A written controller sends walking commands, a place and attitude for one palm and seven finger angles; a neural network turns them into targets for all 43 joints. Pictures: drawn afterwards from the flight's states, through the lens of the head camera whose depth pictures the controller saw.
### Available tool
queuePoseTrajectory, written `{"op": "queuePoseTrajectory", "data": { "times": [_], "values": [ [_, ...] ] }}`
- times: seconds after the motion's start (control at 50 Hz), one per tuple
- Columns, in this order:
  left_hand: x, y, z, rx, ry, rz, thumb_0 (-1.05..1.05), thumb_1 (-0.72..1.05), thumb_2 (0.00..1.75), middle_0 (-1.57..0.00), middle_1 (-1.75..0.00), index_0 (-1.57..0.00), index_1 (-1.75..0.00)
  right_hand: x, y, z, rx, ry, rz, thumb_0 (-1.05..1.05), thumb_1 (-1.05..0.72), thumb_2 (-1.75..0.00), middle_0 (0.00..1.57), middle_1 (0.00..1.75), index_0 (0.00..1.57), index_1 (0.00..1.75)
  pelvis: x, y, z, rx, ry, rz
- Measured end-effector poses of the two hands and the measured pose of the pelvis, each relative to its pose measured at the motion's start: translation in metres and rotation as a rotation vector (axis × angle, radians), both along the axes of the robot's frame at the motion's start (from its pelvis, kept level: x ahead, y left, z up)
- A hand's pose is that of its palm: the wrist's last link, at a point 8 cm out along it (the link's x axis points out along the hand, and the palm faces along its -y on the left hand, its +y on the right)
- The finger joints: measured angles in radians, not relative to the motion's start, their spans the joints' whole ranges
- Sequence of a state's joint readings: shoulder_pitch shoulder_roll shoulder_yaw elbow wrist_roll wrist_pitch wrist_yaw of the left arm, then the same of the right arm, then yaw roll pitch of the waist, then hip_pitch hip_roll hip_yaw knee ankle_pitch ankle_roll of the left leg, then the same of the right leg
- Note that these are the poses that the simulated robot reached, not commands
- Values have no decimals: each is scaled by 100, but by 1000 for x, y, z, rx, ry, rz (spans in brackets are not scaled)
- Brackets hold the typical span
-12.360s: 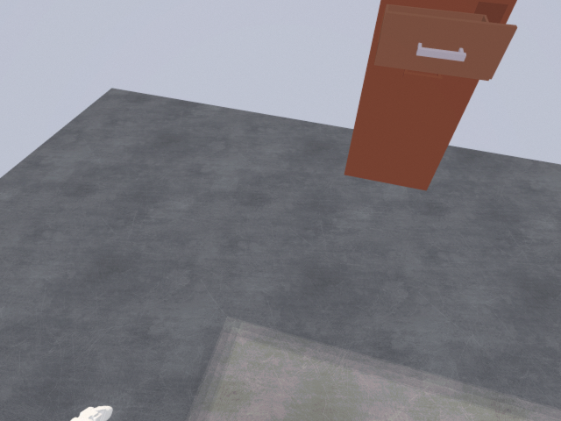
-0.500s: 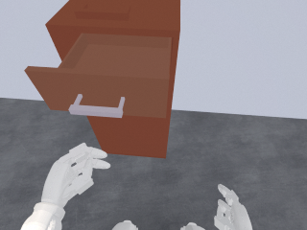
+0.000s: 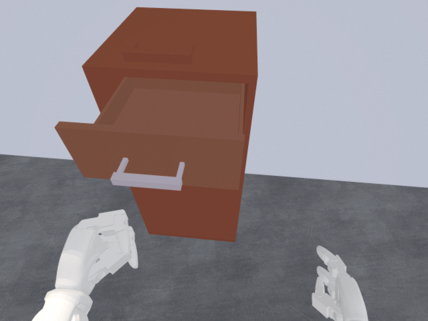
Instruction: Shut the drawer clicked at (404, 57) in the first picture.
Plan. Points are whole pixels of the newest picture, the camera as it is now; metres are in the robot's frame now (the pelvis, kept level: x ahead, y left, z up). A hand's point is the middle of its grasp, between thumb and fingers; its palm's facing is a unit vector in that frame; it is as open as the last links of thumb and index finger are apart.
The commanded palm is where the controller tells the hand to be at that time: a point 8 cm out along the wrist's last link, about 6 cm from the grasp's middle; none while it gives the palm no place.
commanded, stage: raise the hand and make a fist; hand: left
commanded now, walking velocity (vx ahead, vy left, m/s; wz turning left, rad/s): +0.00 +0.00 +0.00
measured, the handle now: (149, 173) +0.39 +0.18 +0.05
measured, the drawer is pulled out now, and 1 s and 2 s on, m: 0.20 0.20 0.20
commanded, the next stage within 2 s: bring the fist close to the handle in 0.68 s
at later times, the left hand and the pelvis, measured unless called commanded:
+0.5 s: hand (122, 236) +0.20 +0.15 +0.14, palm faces +0.01 -1.00 -0.09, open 3.3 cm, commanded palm +0.17 +0.21 +0.15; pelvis +0.01 -0.01 +0.02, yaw +0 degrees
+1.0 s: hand (122, 238) +0.21 +0.16 +0.13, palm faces +0.03 -1.00 -0.07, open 3.3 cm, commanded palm +0.19 +0.20 +0.13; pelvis +0.00 -0.02 +0.02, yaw +0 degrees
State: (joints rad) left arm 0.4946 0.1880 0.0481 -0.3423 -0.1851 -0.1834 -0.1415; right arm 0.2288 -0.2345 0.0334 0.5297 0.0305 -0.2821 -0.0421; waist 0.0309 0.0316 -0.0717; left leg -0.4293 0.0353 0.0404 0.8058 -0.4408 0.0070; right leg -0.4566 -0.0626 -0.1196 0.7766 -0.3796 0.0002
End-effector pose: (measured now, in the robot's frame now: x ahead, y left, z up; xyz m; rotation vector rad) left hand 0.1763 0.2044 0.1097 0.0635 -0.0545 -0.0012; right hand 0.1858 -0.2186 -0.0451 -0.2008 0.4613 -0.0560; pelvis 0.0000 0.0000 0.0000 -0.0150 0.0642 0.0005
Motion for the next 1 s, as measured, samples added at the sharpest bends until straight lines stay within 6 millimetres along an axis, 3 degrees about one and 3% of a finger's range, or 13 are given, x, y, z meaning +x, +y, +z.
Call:
{"op": "queuePoseTrajectory", "data": {
  "times": [0.16,0.36,0.64,0.84,1.0],
  "values": [
    [5,1,21,13,-2,10,1,90,90,-136,-155,-136,-156,15,22,7,49,-15,63,1,-90,-89,21,30,21,30,8,-2,7,1,-29,3],
    [8,0,42,24,-19,9,1,90,90,-139,-159,-140,-159,6,8,3,34,24,48,1,-90,-89,21,30,21,30,10,-7,14,4,-59,9],
    [1,11,37,29,1,50,1,90,90,-140,-160,-140,-160,-9,-21,6,1,20,-13,2,-90,-89,21,30,21,30,7,-16,17,7,-73,1],
    [1,8,38,20,-13,25,1,90,90,-140,-160,-140,-160,-10,-20,8,14,-21,-8,2,-90,-89,21,30,21,30,3,-18,18,10,-78,-2],
    [10,6,20,3,25,35,1,90,90,-140,-160,-141,-160,-14,-16,5,7,2,7,1,-90,-89,21,30,21,30,-3,-17,16,11,-70,1]
  ]
}}
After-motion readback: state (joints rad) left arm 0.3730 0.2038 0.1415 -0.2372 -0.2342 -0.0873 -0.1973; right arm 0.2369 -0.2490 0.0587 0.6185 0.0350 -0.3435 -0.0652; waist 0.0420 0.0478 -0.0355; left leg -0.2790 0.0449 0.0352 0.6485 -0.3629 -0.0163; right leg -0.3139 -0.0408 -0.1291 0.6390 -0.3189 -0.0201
